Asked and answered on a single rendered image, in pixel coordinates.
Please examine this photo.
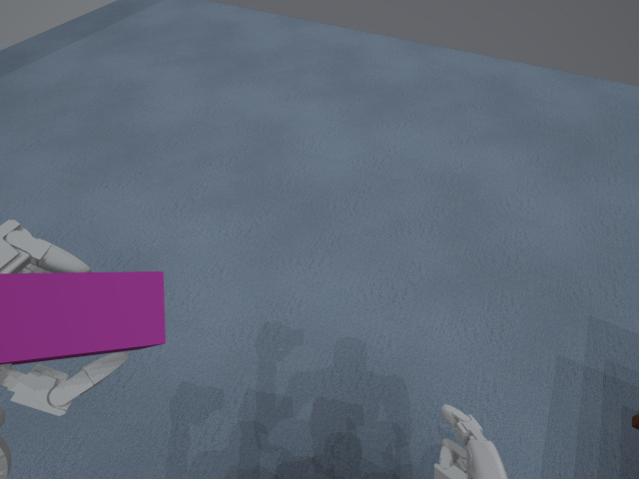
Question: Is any robot right hand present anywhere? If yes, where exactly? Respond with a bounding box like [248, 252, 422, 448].
[434, 404, 508, 479]

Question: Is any robot left hand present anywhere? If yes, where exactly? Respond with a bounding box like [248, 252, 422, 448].
[0, 220, 129, 416]

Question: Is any sponge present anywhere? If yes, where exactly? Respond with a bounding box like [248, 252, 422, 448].
[0, 271, 166, 365]

